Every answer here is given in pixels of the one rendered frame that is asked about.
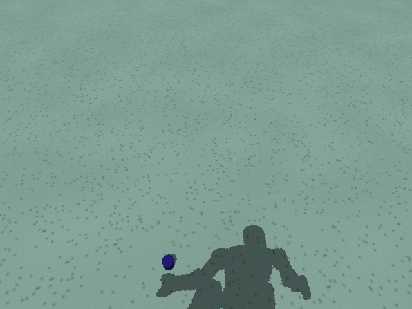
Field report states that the tin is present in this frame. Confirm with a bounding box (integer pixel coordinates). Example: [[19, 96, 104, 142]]
[[162, 254, 174, 270]]

